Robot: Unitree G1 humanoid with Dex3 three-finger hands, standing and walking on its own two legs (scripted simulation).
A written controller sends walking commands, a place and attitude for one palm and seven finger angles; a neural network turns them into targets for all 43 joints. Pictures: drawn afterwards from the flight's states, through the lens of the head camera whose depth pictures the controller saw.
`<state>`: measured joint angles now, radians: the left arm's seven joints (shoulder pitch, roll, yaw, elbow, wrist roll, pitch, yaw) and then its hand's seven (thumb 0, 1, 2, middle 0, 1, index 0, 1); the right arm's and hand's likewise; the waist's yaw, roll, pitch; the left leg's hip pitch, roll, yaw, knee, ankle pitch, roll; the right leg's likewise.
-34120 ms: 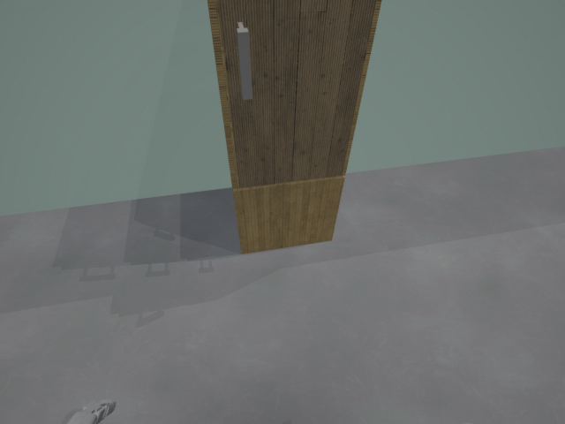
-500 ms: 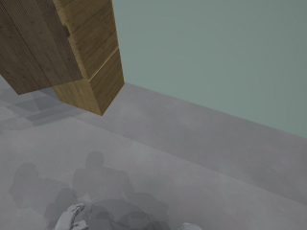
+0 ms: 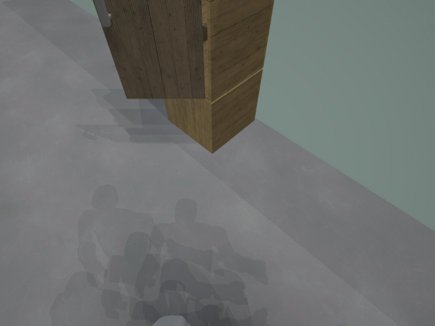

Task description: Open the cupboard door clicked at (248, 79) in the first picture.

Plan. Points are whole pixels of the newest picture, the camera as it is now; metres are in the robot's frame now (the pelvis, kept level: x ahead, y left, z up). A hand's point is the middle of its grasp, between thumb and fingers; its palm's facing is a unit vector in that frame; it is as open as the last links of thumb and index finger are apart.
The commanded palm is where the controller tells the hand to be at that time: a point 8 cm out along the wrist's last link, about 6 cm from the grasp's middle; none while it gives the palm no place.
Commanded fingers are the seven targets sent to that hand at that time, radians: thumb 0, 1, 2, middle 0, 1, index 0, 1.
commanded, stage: take the last steps up to it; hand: left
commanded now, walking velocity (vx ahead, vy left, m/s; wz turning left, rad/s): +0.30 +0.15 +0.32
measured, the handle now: out of the picture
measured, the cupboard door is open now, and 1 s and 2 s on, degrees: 44 44 44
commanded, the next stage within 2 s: come to a stop and stand still in 1.52 s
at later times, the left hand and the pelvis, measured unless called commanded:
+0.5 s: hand (112, 317) +0.14 +0.23 -0.15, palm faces +0.05 -0.98 -0.20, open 7.4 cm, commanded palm none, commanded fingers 0.00 0.90 0.90 -0.20 -0.30 -0.20 -0.30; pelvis +0.06 +0.04 +0.00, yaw +4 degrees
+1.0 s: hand out of the picture +0.11 +0.22 -0.16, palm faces +0.27 -0.95 -0.16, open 7.3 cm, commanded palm none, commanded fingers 0.00 0.90 0.90 -0.20 -0.30 -0.20 -0.30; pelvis +0.20 +0.08 +0.01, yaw +10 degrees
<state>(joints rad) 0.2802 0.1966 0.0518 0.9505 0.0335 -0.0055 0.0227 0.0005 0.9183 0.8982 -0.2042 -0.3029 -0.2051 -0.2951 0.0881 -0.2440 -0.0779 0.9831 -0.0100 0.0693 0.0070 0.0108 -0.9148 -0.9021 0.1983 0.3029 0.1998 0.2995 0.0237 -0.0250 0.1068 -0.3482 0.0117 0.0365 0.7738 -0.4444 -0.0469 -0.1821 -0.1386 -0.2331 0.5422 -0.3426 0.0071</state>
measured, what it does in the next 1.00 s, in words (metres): walks ahead: left foot, then right foot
